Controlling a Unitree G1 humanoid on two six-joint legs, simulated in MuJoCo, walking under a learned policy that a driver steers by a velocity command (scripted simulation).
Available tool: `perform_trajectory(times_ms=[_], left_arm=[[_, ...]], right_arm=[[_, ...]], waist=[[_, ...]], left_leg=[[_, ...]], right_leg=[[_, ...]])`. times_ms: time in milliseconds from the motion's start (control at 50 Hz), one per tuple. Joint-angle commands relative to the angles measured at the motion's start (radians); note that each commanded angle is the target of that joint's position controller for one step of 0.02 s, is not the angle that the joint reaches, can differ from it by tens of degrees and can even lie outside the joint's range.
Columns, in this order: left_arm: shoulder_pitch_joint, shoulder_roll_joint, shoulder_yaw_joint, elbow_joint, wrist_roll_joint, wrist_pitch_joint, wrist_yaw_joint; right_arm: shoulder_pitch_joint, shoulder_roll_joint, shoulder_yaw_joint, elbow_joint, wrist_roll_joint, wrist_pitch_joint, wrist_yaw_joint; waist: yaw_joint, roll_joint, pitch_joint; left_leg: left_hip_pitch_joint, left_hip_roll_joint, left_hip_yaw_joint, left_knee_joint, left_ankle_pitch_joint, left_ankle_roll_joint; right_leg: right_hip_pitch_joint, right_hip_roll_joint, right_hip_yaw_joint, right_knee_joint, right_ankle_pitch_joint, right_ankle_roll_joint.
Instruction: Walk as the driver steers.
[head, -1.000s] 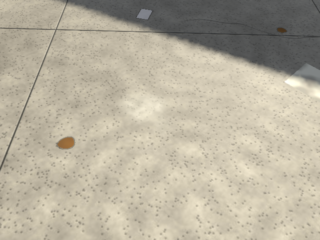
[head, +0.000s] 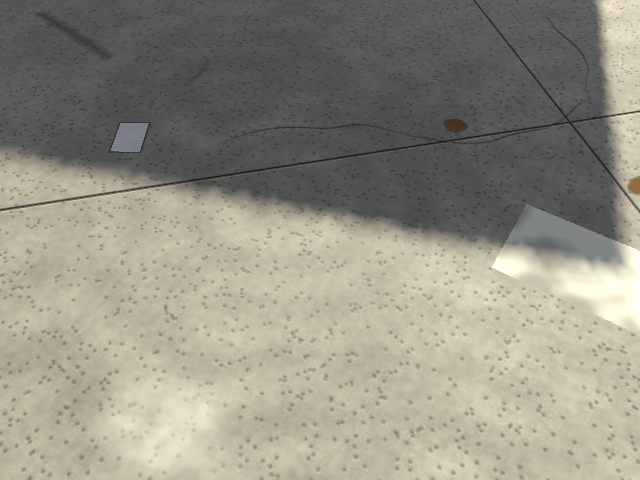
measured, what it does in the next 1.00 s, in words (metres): walks ahead, turning left: right foot, then left foot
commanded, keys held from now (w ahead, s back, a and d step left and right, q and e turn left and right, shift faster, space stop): w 0.12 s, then w+q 0.84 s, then w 0.04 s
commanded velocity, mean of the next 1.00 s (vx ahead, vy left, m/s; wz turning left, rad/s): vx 0.50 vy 0.00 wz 0.38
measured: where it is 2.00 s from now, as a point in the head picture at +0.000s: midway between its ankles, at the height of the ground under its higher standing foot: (218, 270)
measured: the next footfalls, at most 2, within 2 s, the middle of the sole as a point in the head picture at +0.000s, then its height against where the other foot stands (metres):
right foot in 0.38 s outside the picture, level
left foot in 0.92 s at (260, 434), level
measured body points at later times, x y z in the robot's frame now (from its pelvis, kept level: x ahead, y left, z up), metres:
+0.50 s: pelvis +0.27 -0.04 +0.00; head +0.30 -0.05 +0.45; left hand +0.38 +0.22 -0.11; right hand +0.30 -0.30 -0.15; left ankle +0.12 +0.06 -0.65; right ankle +0.34 -0.12 -0.74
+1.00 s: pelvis +0.50 +0.06 -0.02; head +0.53 +0.08 +0.43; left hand +0.38 +0.29 -0.16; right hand +0.77 -0.09 -0.13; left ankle +0.54 +0.13 -0.74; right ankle +0.39 -0.12 -0.65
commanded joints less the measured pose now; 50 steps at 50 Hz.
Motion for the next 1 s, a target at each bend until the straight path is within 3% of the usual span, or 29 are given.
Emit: perform_trajectory(times_ms=[20, 80, 140, 200, 280, 340, 360, 380, 400, 420, 440, 460, 480, 520, 580, 620, 740, 820, 880, 900, 920, 940, 960, 980, 1000], left_arm=[[0.08, 0.039, 0.008, -0.031, 0.015, 0.017, -0.017], [-0.031, 0.043, 0.007, -0.071, 0.017, 0.031, -0.024], [-0.175, 0.045, 0.002, -0.121, 0.011, 0.03, -0.026], [-0.276, 0.029, -0.007, -0.156, 0.005, 0.025, -0.025], [-0.362, 0.043, -0.009, -0.196, 0.0, 0.014, -0.019], [-0.305, 0.08, 0.002, -0.202, -0.005, -0.004, -0.012], [-0.212, 0.1, 0.012, -0.178, -0.003, -0.013, -0.005], [-0.056, 0.133, 0.027, -0.131, 0.009, -0.027, 0.006], [0.118, 0.217, 0.049, -0.116, 0.037, -0.037, 0.022], [0.117, 0.308, 0.071, -0.124, 0.043, -0.024, 0.019], [0.045, 0.216, 0.056, -0.141, 0.022, -0.008, 0.014], [-0.037, 0.13, 0.034, -0.155, 0.014, -0.008, 0.012], [-0.075, 0.094, 0.025, -0.155, 0.013, -0.014, 0.009], [-0.076, 0.067, 0.017, -0.138, 0.005, -0.026, 0.018], [-0.023, 0.079, 0.022, -0.113, -0.009, -0.051, 0.017], [0.003, 0.088, 0.026, -0.103, -0.007, -0.056, 0.017], [0.053, 0.109, 0.03, -0.083, -0.003, -0.051, 0.018], [0.113, 0.14, 0.039, -0.06, -0.001, -0.034, 0.027], [0.115, 0.181, 0.05, -0.054, 0.001, -0.01, 0.033], [0.112, 0.196, 0.054, -0.056, 0.001, 0.002, 0.032], [0.1, 0.202, 0.054, -0.065, -0.003, 0.012, 0.029], [0.102, 0.165, 0.044, -0.098, 0.0, 0.013, 0.026], [0.095, 0.078, 0.032, -0.185, -0.012, 0.002, 0.006], [-0.023, 0.151, 0.04, -0.209, -0.002, -0.011, 0.002], [-0.054, 0.119, 0.03, -0.214, -0.018, -0.021, -0.002]], right_arm=[[0.086, -0.057, -0.003, 0.008, 0.006, -0.031, -0.003], [0.134, -0.096, -0.011, 0.028, 0.01, -0.04, -0.002], [0.186, -0.085, -0.005, 0.042, 0.013, -0.037, -0.001], [0.239, -0.093, -0.006, 0.054, 0.013, -0.033, -0.004], [0.276, -0.11, -0.01, 0.06, 0.004, -0.024, -0.012], [0.229, -0.14, -0.022, 0.044, -0.004, -0.018, -0.019], [0.204, -0.151, -0.027, 0.036, -0.002, -0.017, -0.018], [0.188, -0.139, -0.025, 0.029, 0.005, -0.017, -0.014], [0.179, -0.089, -0.013, -0.014, 0.017, -0.021, -0.011], [0.292, 0.008, 0.003, -0.044, 0.051, -0.014, -0.014], [0.267, -0.098, -0.021, -0.02, 0.021, 0.002, -0.02], [0.207, -0.099, -0.027, -0.025, 0.014, 0.005, -0.012], [0.172, -0.071, -0.023, -0.032, 0.012, 0.007, -0.004], [0.158, -0.057, -0.027, -0.038, -0.01, 0.031, 0.013], [0.105, -0.04, -0.026, -0.07, -0.013, 0.058, 0.03], [0.039, -0.041, -0.024, -0.097, -0.016, 0.065, 0.038], [-0.174, -0.028, -0.002, -0.182, -0.015, 0.062, 0.062], [-0.257, -0.043, 0.001, -0.225, -0.022, 0.06, 0.069], [-0.191, -0.069, -0.012, -0.217, -0.027, 0.06, 0.057], [-0.101, -0.085, -0.023, -0.194, -0.026, 0.055, 0.051], [0.049, -0.109, -0.04, -0.147, -0.031, 0.044, 0.038], [0.19, -0.2, -0.071, -0.111, -0.042, 0.038, 0.021], [0.131, -0.314, -0.096, -0.141, -0.018, 0.048, 0.014], [0.166, -0.296, -0.091, -0.15, -0.005, 0.062, 0.006], [0.123, -0.24, -0.076, -0.134, -0.002, 0.061, -0.005]], waist=[[0.023, 0.075, -0.022], [0.015, 0.073, 0.012], [-0.021, 0.072, 0.041], [-0.053, 0.081, 0.038], [-0.078, 0.098, 0.027], [-0.031, 0.115, 0.002], [0.012, 0.109, -0.038], [0.078, 0.056, -0.125], [0.134, -0.053, -0.276], [0.067, -0.285, -0.367], [0.047, -0.134, -0.293], [0.023, -0.048, -0.155], [0.007, -0.029, -0.087], [-0.024, -0.076, -0.045], [-0.038, -0.066, -0.042], [-0.033, -0.054, -0.027], [0.003, -0.052, 0.029], [0.026, -0.051, 0.045], [-0.014, -0.082, -0.013], [-0.051, -0.081, -0.066], [-0.119, -0.045, -0.152], [-0.17, 0.058, -0.258], [-0.09, 0.304, -0.316], [-0.142, 0.109, -0.3], [-0.109, 0.065, -0.184]], left_leg=[[0.08, 0.27, -0.291, -0.284, 0.129, 0.123], [0.087, 0.255, -0.238, -0.33, 0.134, 0.127], [0.126, 0.228, -0.207, -0.343, 0.189, 0.114], [0.171, 0.217, -0.205, -0.314, 0.27, 0.105], [0.27, 0.238, -0.241, -0.232, 0.378, 0.11], [0.287, 0.259, -0.281, -0.137, 0.471, 0.086], [0.27, 0.243, -0.277, -0.044, 0.54, 0.071], [0.203, 0.187, -0.235, 0.144, 0.514, 0.05], [0.031, 0.116, -0.183, 0.433, 0.24, 0.028], [-0.299, -0.032, -0.101, 0.708, -0.372, -0.002], [-0.363, 0.038, -0.173, 0.807, -0.343, 0.014], [-0.376, 0.08, -0.183, 0.803, -0.246, 0.013], [-0.351, 0.113, -0.179, 0.769, -0.18, 0.004], [-0.31, 0.145, -0.167, 0.729, -0.133, -0.019], [-0.348, 0.155, -0.149, 0.722, -0.068, -0.038], [-0.409, 0.167, -0.141, 0.695, -0.005, -0.049], [-0.392, 0.153, -0.064, 0.37, 0.165, -0.051], [-0.356, 0.125, 0.001, 0.239, 0.084, -0.003], [-0.221, 0.036, 0.054, 0.195, -0.072, 0.055], [-0.126, -0.005, 0.061, 0.168, -0.11, 0.079], [0.072, -0.037, 0.046, 0.087, -0.072, 0.109], [0.328, 0.121, -0.186, 0.043, -0.175, 0.16], [0.586, 0.384, -0.76, -0.091, -0.177, 0.306], [0.562, 0.407, -0.787, -0.167, -0.06, 0.302], [0.461, 0.392, -0.618, -0.156, 0.042, 0.278]], right_leg=[[-0.126, -0.077, 0.024, -0.028, 0.049, 0.025], [-0.224, -0.112, -0.01, -0.129, 0.133, 0.057], [-0.286, -0.125, -0.039, -0.3, 0.235, 0.085], [-0.26, -0.095, -0.061, -0.462, 0.301, 0.101], [-0.238, -0.059, -0.059, -0.575, 0.285, 0.098], [-0.11, -0.033, -0.042, -0.651, 0.179, 0.068], [0.013, -0.008, -0.05, -0.696, 0.152, 0.053], [0.224, -0.023, -0.035, -0.755, 0.188, 0.026], [0.477, -0.251, 0.189, -0.774, 0.068, -0.023], [0.671, -0.484, 0.594, -0.885, -0.004, -0.119], [0.571, -0.446, 0.614, -0.914, -0.099, -0.117], [0.437, -0.399, 0.45, -0.931, -0.092, -0.091], [0.333, -0.352, 0.319, -0.966, 0.011, -0.069], [0.24, -0.286, 0.156, -1.002, 0.142, -0.032], [0.24, -0.281, 0.043, -1.025, 0.295, -0.039], [0.255, -0.279, -0.017, -1.039, 0.33, -0.046], [0.284, -0.257, -0.176, -1.046, 0.415, -0.039], [0.403, -0.291, -0.233, -0.994, 0.543, -0.028], [0.472, -0.296, -0.283, -0.793, 0.959, -0.012], [0.474, -0.294, -0.29, -0.645, 1.033, -0.011], [0.395, -0.28, -0.309, -0.421, 0.944, 0.011], [0.169, -0.25, -0.307, -0.12, 0.588, 0.045], [-0.288, -0.015, -0.221, 0.245, -0.221, 0.115], [-0.397, -0.034, -0.027, 0.28, -0.171, 0.108], [-0.419, -0.087, -0.013, 0.24, -0.069, 0.095]])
